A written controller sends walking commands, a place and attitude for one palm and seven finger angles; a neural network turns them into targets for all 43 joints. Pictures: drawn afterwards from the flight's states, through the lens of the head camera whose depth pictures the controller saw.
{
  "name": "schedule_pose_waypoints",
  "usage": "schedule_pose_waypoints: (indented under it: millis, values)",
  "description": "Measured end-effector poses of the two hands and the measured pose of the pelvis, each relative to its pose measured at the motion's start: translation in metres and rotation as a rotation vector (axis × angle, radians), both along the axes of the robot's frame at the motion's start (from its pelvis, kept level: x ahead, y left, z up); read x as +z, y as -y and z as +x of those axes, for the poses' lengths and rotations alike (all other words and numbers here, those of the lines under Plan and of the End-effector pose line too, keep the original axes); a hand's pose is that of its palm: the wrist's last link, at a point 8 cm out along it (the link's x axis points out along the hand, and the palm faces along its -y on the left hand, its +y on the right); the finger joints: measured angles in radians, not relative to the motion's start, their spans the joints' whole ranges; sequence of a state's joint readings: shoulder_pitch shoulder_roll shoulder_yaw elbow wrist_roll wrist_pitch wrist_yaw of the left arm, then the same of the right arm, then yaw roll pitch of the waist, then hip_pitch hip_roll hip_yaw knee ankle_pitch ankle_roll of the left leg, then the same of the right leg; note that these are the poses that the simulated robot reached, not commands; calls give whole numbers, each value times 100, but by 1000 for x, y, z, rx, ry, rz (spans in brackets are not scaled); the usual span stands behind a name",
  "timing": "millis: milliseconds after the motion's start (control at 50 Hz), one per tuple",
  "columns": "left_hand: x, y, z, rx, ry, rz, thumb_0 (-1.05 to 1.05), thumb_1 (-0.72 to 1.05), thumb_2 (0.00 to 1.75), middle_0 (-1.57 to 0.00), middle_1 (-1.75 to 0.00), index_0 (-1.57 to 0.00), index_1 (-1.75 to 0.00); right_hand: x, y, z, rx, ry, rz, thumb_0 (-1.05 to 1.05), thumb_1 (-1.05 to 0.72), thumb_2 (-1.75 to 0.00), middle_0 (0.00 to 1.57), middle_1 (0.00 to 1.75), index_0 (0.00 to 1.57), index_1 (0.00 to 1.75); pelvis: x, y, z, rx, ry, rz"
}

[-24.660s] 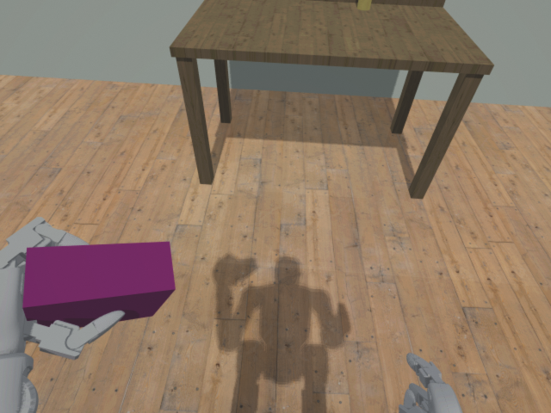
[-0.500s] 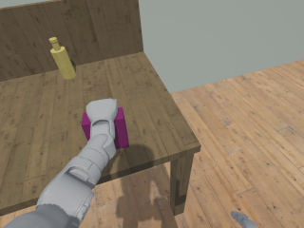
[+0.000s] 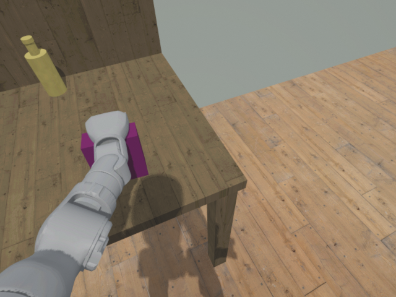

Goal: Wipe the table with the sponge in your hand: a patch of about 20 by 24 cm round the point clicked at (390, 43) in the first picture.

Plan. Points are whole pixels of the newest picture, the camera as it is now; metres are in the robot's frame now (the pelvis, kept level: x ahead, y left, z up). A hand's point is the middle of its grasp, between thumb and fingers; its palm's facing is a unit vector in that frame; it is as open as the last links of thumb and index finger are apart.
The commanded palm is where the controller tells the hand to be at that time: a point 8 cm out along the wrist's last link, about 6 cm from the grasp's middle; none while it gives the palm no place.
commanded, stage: wipe forward along the third lane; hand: left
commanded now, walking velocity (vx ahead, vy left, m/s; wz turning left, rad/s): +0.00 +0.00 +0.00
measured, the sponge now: (119, 161) +0.43 +0.20 +0.01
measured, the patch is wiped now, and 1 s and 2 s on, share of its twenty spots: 0.85 0.95 0.95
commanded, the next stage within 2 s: wipe back along the third lane in 0.58 s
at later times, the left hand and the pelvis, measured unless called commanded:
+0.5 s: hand (110, 128) +0.50 +0.22 +0.07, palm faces -0.11 +0.00 -0.99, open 9.9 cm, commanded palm +0.49 +0.22 +0.10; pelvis +0.01 +0.02 +0.00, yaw -1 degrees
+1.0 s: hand (108, 124) +0.51 +0.23 +0.06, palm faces -0.05 +0.01 -1.00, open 9.9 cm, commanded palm +0.47 +0.21 +0.10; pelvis +0.03 +0.04 +0.00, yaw -2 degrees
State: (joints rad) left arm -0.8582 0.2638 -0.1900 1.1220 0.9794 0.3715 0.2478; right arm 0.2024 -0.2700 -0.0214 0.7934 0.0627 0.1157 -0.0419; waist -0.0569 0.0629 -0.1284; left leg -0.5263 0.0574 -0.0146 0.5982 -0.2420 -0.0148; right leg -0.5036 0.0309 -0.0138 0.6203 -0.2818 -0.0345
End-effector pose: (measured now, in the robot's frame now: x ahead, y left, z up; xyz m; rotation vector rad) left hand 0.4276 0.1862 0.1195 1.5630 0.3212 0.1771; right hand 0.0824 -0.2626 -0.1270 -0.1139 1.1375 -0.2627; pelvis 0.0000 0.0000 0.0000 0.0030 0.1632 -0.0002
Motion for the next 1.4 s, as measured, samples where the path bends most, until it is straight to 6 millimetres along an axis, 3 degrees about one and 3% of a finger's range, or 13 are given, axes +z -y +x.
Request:
schedule_pose_waypoints:
  millis: [320,700,880,980,1080,1400]
  values:
    - [1,-12,32,7,-11,18,1,-54,108,-78,-133,-80,-132,1,-10,-4,-12,-27,-5,0,-90,-90,20,30,20,30,-2,-9,6,-4,-49,-9]
    - [2,-31,74,17,-22,13,1,-54,109,-78,-133,-81,-132,0,-22,-50,-84,-155,-28,0,-90,-90,20,30,20,30,-5,-27,14,-16,-116,-23]
    - [-1,-34,72,2,12,6,1,-54,109,-78,-133,-80,-132,0,-35,-56,-97,-181,1,0,-90,-90,20,30,20,30,-4,-33,21,-29,-115,-25]
    - [-1,-33,68,-2,37,14,0,-53,108,-78,-133,-80,-132,1,-41,-39,-79,-161,20,0,-90,-90,20,30,20,30,-1,-35,26,-26,-100,-25]
    - [0,-30,62,-1,52,24,0,-50,106,-76,-134,-78,-133,2,-45,-8,-47,-121,38,0,-90,-90,20,30,20,30,2,-37,34,-23,-84,-23]
    - [1,-23,30,16,80,-2,0,-46,103,-73,-135,-75,-133,26,-57,137,115,85,66,0,-90,-90,20,30,20,30,8,-34,64,8,-6,-17]
